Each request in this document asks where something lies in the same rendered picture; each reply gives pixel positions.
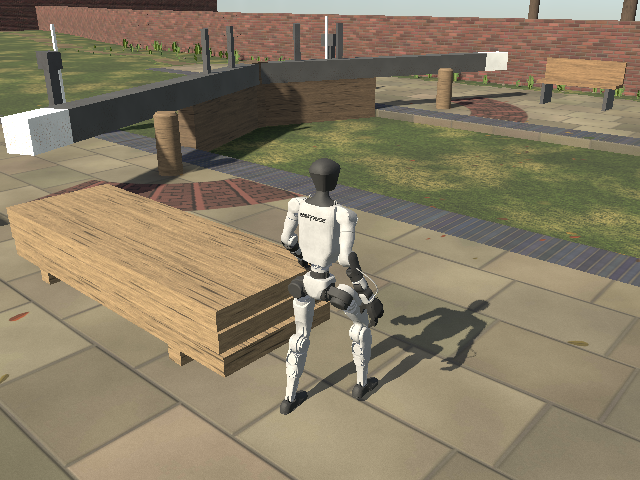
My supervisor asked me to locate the robot left forearm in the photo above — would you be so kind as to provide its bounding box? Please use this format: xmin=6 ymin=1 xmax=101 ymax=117
xmin=281 ymin=241 xmax=303 ymax=261

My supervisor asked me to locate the robot left foot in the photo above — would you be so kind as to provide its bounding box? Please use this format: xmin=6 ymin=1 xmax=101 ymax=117
xmin=280 ymin=390 xmax=308 ymax=415

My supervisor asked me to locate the right robot upper arm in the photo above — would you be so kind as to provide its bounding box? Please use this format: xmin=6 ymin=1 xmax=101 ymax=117
xmin=336 ymin=206 xmax=358 ymax=267

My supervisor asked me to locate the left robot upper arm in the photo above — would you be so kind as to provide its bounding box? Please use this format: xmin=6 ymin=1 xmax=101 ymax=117
xmin=281 ymin=197 xmax=307 ymax=246

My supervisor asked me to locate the right robot shin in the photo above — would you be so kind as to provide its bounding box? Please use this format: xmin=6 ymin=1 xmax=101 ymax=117
xmin=351 ymin=327 xmax=372 ymax=387

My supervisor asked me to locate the robot left hand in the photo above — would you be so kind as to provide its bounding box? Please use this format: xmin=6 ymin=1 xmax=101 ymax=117
xmin=298 ymin=260 xmax=312 ymax=271

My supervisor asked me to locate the robot right hand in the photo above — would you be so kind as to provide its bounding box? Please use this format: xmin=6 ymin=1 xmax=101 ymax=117
xmin=359 ymin=297 xmax=384 ymax=328

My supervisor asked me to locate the robot right forearm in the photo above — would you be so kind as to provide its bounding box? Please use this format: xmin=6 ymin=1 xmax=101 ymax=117
xmin=346 ymin=252 xmax=375 ymax=304

